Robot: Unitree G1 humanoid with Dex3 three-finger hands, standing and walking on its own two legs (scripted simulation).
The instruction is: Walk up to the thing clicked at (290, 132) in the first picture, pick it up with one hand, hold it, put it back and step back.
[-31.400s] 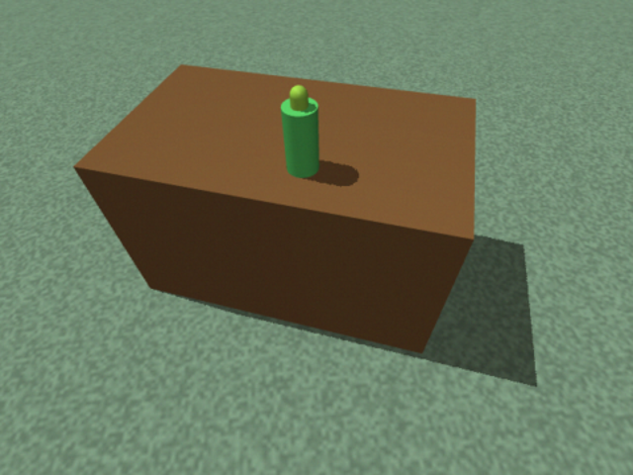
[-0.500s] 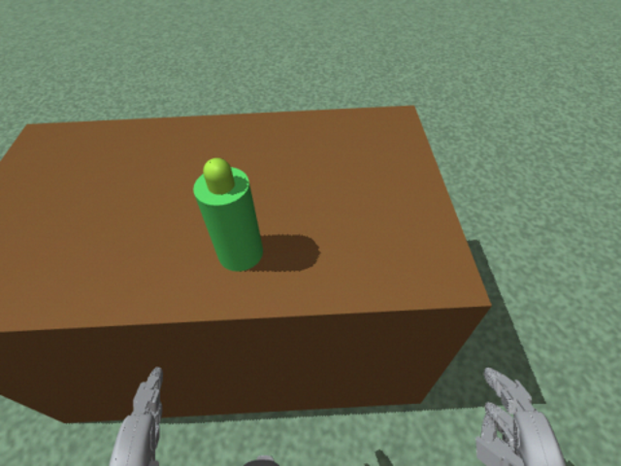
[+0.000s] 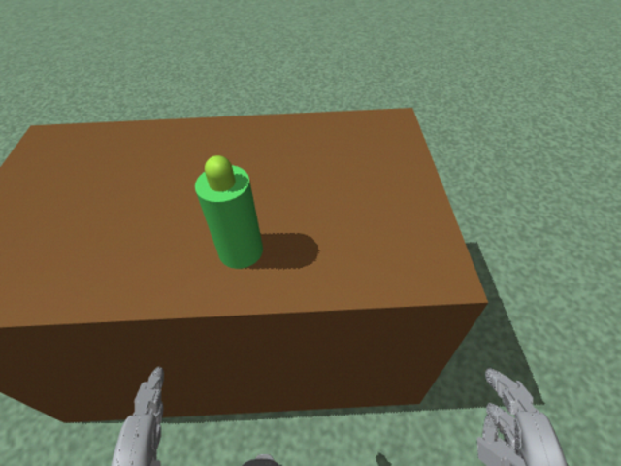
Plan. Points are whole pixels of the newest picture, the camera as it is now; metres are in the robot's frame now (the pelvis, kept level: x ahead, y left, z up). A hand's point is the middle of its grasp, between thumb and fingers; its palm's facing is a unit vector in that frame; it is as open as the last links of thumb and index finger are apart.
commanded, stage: home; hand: left
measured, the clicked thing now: (230, 210) +0.52 +0.17 +0.00
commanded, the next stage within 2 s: stand in 1.12 s
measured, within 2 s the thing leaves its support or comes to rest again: neither
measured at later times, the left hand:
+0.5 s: hand (184, 442) +0.17 +0.18 -0.04, palm faces +0.11 -0.97 -0.23, open 17.3 cm
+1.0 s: hand out of the picture +0.14 +0.23 -0.09, palm faces -0.06 -0.92 -0.39, open 17.3 cm
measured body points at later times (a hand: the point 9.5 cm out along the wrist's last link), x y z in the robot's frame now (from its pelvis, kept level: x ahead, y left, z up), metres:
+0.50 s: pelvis +0.00 +0.01 +0.00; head +0.03 +0.00 +0.45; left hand +0.16 +0.23 -0.02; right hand +0.16 -0.22 -0.03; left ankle +0.03 +0.14 -0.68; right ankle -0.02 -0.13 -0.68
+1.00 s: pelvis +0.00 +0.00 +0.02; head +0.02 +0.00 +0.46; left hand +0.14 +0.28 -0.07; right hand +0.13 -0.27 -0.09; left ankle +0.03 +0.14 -0.68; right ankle -0.02 -0.13 -0.68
